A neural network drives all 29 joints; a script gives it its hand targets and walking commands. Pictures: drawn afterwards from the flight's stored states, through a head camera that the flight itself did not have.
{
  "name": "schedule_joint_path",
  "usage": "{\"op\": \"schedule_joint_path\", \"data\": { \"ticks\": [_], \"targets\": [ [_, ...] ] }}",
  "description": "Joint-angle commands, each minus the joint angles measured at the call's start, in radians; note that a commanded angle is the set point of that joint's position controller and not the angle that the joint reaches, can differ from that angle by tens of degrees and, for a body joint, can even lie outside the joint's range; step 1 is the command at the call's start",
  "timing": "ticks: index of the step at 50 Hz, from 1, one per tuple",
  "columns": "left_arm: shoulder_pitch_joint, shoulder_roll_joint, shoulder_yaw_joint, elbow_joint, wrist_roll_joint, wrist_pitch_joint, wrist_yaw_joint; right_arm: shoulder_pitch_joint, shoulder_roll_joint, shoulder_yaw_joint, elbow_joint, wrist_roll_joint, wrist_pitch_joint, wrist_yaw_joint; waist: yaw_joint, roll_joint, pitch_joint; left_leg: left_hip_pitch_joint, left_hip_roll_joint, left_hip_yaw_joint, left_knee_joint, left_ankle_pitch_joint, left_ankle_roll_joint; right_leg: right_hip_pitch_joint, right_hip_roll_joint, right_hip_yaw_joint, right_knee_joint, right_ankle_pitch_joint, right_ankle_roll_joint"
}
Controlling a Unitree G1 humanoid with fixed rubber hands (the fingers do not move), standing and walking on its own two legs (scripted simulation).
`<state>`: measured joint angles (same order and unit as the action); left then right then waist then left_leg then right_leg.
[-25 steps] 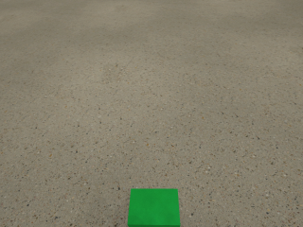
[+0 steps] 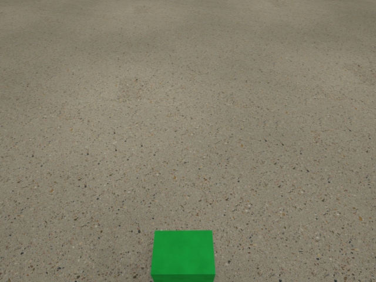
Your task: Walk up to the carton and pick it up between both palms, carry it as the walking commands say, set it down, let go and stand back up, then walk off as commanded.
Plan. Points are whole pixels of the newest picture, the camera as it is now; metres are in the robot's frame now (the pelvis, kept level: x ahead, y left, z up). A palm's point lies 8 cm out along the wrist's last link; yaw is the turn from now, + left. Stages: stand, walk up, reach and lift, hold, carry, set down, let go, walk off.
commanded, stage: walk up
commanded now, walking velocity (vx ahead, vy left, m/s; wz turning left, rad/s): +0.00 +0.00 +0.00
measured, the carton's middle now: (183, 257) +0.39 +0.05 -0.68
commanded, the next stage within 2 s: none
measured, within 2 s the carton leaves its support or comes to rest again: neither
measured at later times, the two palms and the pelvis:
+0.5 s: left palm out of the picture -0.03 +0.33 -0.14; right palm out of the picture -0.03 -0.14 -0.12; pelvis -0.03 +0.09 +0.01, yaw +1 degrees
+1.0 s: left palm out of the picture -0.04 +0.33 -0.15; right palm out of the picture +0.10 -0.12 -0.13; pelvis +0.03 +0.11 +0.00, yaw +1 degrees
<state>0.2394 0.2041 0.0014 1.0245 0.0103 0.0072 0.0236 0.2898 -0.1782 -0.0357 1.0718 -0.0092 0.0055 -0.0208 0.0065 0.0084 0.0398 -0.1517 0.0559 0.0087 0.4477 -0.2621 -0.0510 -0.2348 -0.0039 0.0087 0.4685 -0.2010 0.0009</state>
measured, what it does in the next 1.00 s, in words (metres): steps to the left: left foot, then right foot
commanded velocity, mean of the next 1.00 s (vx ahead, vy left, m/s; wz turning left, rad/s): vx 0.03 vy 0.02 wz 0.00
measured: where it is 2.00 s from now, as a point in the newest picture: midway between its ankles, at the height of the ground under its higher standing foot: outside the picture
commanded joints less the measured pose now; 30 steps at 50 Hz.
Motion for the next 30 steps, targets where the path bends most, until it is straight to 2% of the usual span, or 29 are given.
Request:
{"op": "schedule_joint_path", "data": {
  "ticks": [1,2,3,4,5,6,7,8,9,10,11,12,13,14,15,16,17,18,19,20,21,22,23,25,26,27,28,29,30],
  "targets": [
    [0.010,0.130,0.039,-0.050,0.012,-0.004,0.012,-0.001,-0.093,-0.034,-0.031,-0.003,0.007,-0.007,0.004,-0.026,0.034,-0.093,0.054,-0.030,-0.048,0.041,0.047,-0.054,-0.113,0.088,-0.116,0.049,0.000],
    [0.167,0.263,0.089,-0.020,0.015,-0.001,0.053,-0.034,-0.192,-0.065,-0.059,-0.020,0.036,-0.001,0.056,0.022,0.063,-0.271,-0.049,0.051,0.223,0.041,0.005,0.087,-0.355,0.310,-0.088,0.519,-0.080],
    [0.149,0.278,0.089,-0.026,0.004,-0.006,0.059,0.016,-0.109,-0.059,-0.048,-0.016,0.051,-0.007,0.048,-0.197,-0.039,-0.279,-0.092,0.010,0.501,-0.352,-0.010,0.077,-0.452,0.361,-0.052,0.960,-0.185],
    [0.163,0.281,0.101,-0.033,0.012,-0.001,0.063,0.022,-0.108,-0.064,-0.061,-0.024,0.067,-0.007,0.049,-0.153,-0.117,-0.268,-0.086,-0.085,0.655,-0.406,-0.005,0.071,-0.472,0.388,-0.035,0.968,-0.215],
    [0.135,0.267,0.099,-0.040,0.014,0.005,0.069,-0.004,-0.100,-0.057,-0.057,-0.027,0.070,0.000,0.039,-0.108,-0.135,-0.288,-0.065,-0.101,0.748,-0.372,-0.015,0.045,-0.462,0.329,-0.033,0.824,-0.219],
    [0.091,0.249,0.089,-0.062,0.022,0.008,0.070,-0.021,-0.098,-0.053,-0.077,-0.017,0.065,0.004,0.027,-0.115,-0.151,-0.279,-0.051,-0.124,0.765,-0.313,-0.009,0.015,-0.397,0.273,-0.051,0.610,-0.205],
    [-0.030,0.192,0.072,-0.094,0.028,0.016,0.054,0.011,-0.069,-0.045,-0.073,0.008,0.062,0.007,-0.017,-0.192,-0.114,-0.213,-0.047,-0.087,0.650,-0.253,0.003,-0.069,-0.297,0.140,-0.055,0.496,-0.154],
    [-0.044,0.125,0.065,-0.084,0.034,0.021,0.039,0.085,-0.039,-0.031,-0.045,0.002,0.057,0.010,-0.038,-0.200,-0.135,-0.149,-0.035,-0.042,0.479,-0.170,0.019,-0.113,-0.185,0.071,-0.139,0.028,-0.083],
    [-0.037,0.087,0.057,-0.074,0.034,0.030,0.026,0.120,-0.004,-0.018,-0.034,-0.004,0.054,0.010,-0.038,-0.256,-0.088,-0.107,-0.073,0.031,0.345,-0.176,0.018,-0.144,-0.127,0.054,-0.182,-0.173,-0.068],
    [-0.020,0.105,0.063,-0.067,0.028,0.037,0.020,0.096,-0.019,-0.022,-0.050,-0.008,0.053,0.009,-0.024,-0.279,-0.040,-0.087,-0.107,0.068,0.203,-0.178,0.010,-0.155,-0.124,0.076,-0.182,-0.207,-0.070],
    [-0.013,0.131,0.071,-0.074,0.023,0.043,0.016,0.104,-0.036,-0.030,-0.056,-0.014,0.050,0.000,-0.027,-0.238,-0.018,-0.014,-0.112,0.079,0.079,-0.118,0.005,-0.172,-0.145,0.105,-0.171,-0.234,-0.074],
    [-0.016,0.146,0.080,-0.075,0.019,0.043,0.006,0.139,-0.052,-0.031,-0.061,-0.016,0.046,-0.002,-0.041,-0.199,-0.004,0.057,-0.103,0.069,-0.021,-0.054,0.016,-0.195,-0.165,0.133,-0.122,-0.264,-0.070],
    [0.023,0.134,0.071,-0.060,0.012,0.045,0.003,0.173,-0.078,-0.028,-0.065,-0.009,0.024,-0.008,-0.042,-0.093,0.015,0.065,-0.043,-0.035,-0.132,-0.059,0.015,-0.236,-0.120,0.089,-0.012,-0.271,-0.050],
    [0.065,0.053,0.049,-0.079,0.007,0.041,0.000,0.190,-0.204,-0.046,-0.076,-0.026,0.011,-0.011,-0.042,0.259,0.012,0.000,0.222,-0.357,-0.308,-0.215,0.060,-0.276,-0.021,-0.013,0.210,-0.297,0.003],
    [0.067,0.064,0.057,-0.083,0.018,0.042,0.005,0.055,-0.231,-0.035,-0.138,-0.025,-0.001,-0.010,0.006,0.226,0.091,-0.221,0.287,-0.407,-0.378,-0.331,0.096,-0.213,-0.004,0.071,0.286,-0.284,0.007],
    [0.036,0.082,0.063,-0.075,0.007,0.044,0.004,0.008,-0.208,-0.032,-0.148,-0.028,-0.006,-0.013,-0.002,0.166,0.141,-0.350,0.244,-0.347,-0.381,-0.381,0.122,-0.099,0.002,0.117,0.320,-0.211,-0.006],
    [0.027,0.094,0.057,-0.073,0.003,0.042,-0.001,-0.020,-0.183,-0.022,-0.151,-0.037,-0.017,-0.011,0.004,0.143,0.164,-0.349,0.206,-0.334,-0.363,-0.287,0.121,-0.086,0.001,0.119,0.334,-0.151,0.005],
    [0.044,0.079,0.052,-0.047,-0.001,0.041,-0.008,-0.041,-0.135,-0.003,-0.147,-0.024,-0.025,-0.009,0.019,0.112,0.155,-0.287,0.162,-0.259,-0.321,-0.168,0.121,-0.107,0.004,0.095,0.353,-0.112,0.013],
    [0.109,0.081,0.060,-0.018,0.008,0.047,-0.010,-0.062,-0.126,-0.007,-0.159,-0.025,-0.026,-0.012,0.037,0.091,0.113,-0.194,0.139,-0.214,-0.295,-0.118,0.116,-0.148,0.016,0.082,0.376,-0.094,0.020],
    [0.147,0.074,0.061,0.008,0.010,0.049,-0.008,-0.054,-0.127,-0.010,-0.154,-0.018,-0.030,-0.012,0.044,0.116,0.080,-0.146,0.128,-0.183,-0.279,-0.061,0.117,-0.130,0.010,0.061,0.368,-0.090,0.027],
    [0.106,0.076,0.060,-0.001,0.013,0.046,-0.001,-0.009,-0.091,-0.002,-0.137,-0.011,-0.036,-0.014,0.015,0.093,0.047,-0.083,0.136,-0.199,-0.257,0.001,0.142,-0.141,0.007,0.040,0.335,-0.114,0.031],
    [0.082,0.076,0.062,-0.012,0.008,0.044,0.005,0.028,-0.079,0.003,-0.121,-0.010,-0.040,-0.015,0.011,0.131,0.052,-0.069,0.137,-0.178,-0.232,0.118,0.159,-0.124,-0.005,0.026,0.286,-0.129,0.037],
    [0.069,0.070,0.057,-0.013,0.002,0.039,0.007,0.055,-0.063,0.010,-0.093,-0.008,-0.040,-0.017,0.000,0.127,0.028,-0.009,0.145,-0.178,-0.209,0.201,0.165,-0.120,-0.006,0.020,0.228,-0.151,0.039],
    [0.046,0.048,0.047,-0.014,-0.002,0.034,0.015,0.115,-0.069,0.008,-0.070,-0.001,-0.042,-0.025,-0.024,0.204,0.039,0.011,0.150,-0.160,-0.180,0.312,0.170,-0.077,-0.005,-0.009,0.131,-0.184,0.038],
    [0.072,0.056,0.049,-0.013,-0.002,0.030,0.017,0.122,-0.071,0.008,-0.079,0.007,-0.042,-0.027,-0.024,0.155,0.011,0.058,0.164,-0.181,-0.152,0.382,0.172,-0.066,-0.001,-0.002,0.073,-0.175,0.036],
    [0.066,0.054,0.047,-0.001,-0.003,0.028,0.018,0.136,-0.071,0.004,-0.066,0.009,-0.038,-0.029,-0.030,0.164,0.019,0.047,0.162,-0.179,-0.137,0.428,0.162,-0.021,-0.009,-0.009,0.017,-0.149,0.034],
    [0.107,0.059,0.050,0.007,-0.002,0.020,0.023,0.125,-0.095,-0.004,-0.073,0.012,-0.036,-0.029,-0.020,0.157,0.002,0.064,0.163,-0.181,-0.109,0.454,0.154,0.017,-0.013,0.002,-0.048,-0.087,0.029],
    [0.132,0.049,0.049,0.022,-0.005,0.013,0.025,0.115,-0.086,-0.007,-0.074,0.017,-0.031,-0.029,-0.017,0.120,-0.045,0.063,0.147,-0.170,-0.095,0.457,0.138,0.088,-0.018,0.005,-0.100,-0.003,0.025],
    [0.147,0.060,0.053,0.041,-0.003,0.000,0.026,0.133,-0.084,-0.017,-0.073,0.015,-0.031,-0.024,-0.021,0.112,-0.040,0.024,0.127,-0.149,-0.084,0.403,0.126,0.143,-0.048,0.021,-0.106,0.058,0.014]
  ]
}}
